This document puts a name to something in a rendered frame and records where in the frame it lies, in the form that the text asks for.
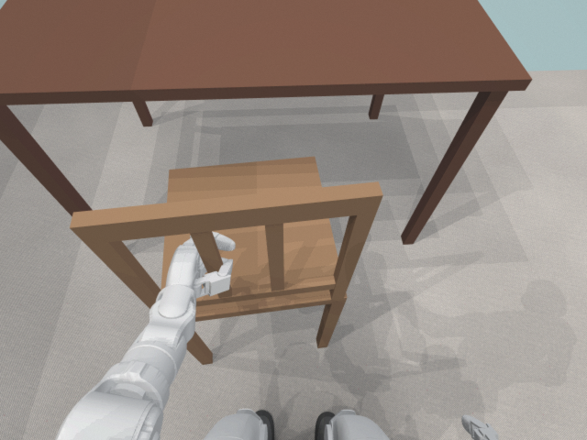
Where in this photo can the table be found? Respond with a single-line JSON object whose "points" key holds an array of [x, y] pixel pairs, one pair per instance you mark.
{"points": [[105, 51]]}

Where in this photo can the right robot shin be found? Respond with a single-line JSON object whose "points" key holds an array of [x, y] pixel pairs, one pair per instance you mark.
{"points": [[343, 412]]}

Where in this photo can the robot left thigh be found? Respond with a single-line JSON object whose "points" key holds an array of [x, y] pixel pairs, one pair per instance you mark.
{"points": [[241, 426]]}

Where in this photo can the right robot hand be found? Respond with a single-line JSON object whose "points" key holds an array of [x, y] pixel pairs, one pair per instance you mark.
{"points": [[477, 429]]}

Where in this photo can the left robot upper arm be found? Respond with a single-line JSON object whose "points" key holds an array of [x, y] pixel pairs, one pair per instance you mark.
{"points": [[104, 416]]}

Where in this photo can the robot left forearm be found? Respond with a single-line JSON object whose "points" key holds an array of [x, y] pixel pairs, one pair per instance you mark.
{"points": [[151, 364]]}

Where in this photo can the left robot hand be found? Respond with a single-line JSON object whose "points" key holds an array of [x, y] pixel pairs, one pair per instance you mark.
{"points": [[186, 266]]}

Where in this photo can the chair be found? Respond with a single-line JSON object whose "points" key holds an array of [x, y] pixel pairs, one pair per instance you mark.
{"points": [[276, 212]]}

